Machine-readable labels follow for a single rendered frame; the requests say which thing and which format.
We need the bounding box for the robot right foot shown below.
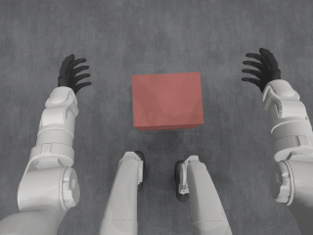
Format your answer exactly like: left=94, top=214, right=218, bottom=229
left=174, top=160, right=189, bottom=203

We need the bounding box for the right robot upper arm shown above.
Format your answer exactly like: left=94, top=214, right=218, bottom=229
left=270, top=160, right=313, bottom=235

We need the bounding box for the left robot upper arm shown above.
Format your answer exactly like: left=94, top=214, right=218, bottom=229
left=0, top=165, right=80, bottom=235

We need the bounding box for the carton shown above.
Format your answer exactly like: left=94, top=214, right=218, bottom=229
left=132, top=71, right=204, bottom=131

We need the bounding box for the robot left hand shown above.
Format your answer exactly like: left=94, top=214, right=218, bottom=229
left=58, top=54, right=92, bottom=96

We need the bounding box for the robot left shin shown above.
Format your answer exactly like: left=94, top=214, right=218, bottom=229
left=118, top=152, right=141, bottom=183

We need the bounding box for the robot right forearm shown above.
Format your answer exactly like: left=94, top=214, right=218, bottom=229
left=262, top=79, right=313, bottom=163

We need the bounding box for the robot left forearm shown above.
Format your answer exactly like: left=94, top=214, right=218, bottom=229
left=17, top=86, right=79, bottom=210

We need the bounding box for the robot right hand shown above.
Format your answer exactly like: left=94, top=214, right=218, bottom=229
left=242, top=48, right=281, bottom=93

